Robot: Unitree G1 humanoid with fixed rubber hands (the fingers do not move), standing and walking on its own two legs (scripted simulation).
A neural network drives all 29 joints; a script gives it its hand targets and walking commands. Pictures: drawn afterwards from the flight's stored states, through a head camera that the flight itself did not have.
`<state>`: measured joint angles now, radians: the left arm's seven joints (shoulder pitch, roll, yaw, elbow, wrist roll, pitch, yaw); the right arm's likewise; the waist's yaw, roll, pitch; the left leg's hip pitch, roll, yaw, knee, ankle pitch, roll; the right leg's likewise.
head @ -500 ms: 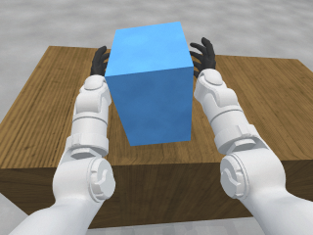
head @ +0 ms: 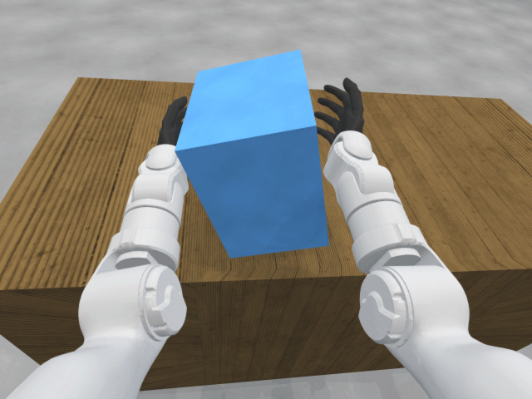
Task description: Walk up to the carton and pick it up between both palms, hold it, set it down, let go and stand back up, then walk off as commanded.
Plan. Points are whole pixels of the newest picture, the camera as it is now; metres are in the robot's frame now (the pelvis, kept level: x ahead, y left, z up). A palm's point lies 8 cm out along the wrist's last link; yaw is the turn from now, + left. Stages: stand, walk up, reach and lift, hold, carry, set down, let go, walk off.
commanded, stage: set down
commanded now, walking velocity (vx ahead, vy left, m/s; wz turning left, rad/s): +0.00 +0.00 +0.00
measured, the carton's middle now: (263, 158) +0.45 -0.02 +0.15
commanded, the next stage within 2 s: none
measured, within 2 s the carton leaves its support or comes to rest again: neither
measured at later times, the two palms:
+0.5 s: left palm (174, 160) +0.47 +0.12 +0.13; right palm (338, 153) +0.42 -0.13 +0.18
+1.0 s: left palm (173, 164) +0.48 +0.12 +0.11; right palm (330, 163) +0.42 -0.12 +0.16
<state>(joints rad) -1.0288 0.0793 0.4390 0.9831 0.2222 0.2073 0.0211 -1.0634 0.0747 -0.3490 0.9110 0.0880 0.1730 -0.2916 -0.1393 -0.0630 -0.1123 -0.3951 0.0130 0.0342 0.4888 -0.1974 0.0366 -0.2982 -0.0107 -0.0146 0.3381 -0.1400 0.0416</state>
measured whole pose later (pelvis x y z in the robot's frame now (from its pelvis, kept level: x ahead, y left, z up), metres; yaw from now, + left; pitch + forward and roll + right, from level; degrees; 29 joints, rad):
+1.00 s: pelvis +0.02 +0.01 +0.00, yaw +0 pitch +7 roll -3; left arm -1.03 0.15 0.44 1.19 0.22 0.08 -0.04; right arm -0.99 0.22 -0.55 0.91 -0.14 0.08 -0.28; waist -0.19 -0.09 -0.11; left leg -0.40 -0.01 0.03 0.49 -0.22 0.05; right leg -0.30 -0.03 -0.02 0.34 -0.16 0.05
